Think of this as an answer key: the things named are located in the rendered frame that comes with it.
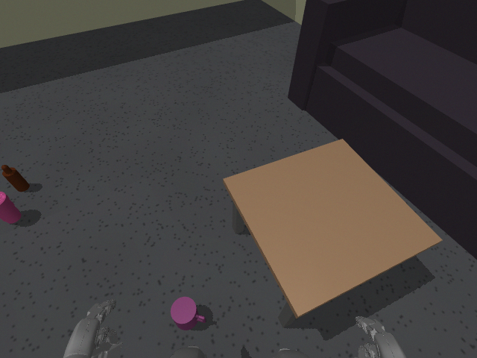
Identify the coffee table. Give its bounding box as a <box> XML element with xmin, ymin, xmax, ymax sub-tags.
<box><xmin>223</xmin><ymin>139</ymin><xmax>442</xmax><ymax>328</ymax></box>

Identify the right robot hand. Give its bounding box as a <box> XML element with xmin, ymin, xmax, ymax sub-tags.
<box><xmin>355</xmin><ymin>316</ymin><xmax>407</xmax><ymax>358</ymax></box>

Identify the sofa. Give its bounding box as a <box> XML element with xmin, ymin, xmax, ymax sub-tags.
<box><xmin>288</xmin><ymin>0</ymin><xmax>477</xmax><ymax>259</ymax></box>

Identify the left robot hand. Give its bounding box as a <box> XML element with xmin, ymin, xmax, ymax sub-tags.
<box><xmin>63</xmin><ymin>299</ymin><xmax>122</xmax><ymax>358</ymax></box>

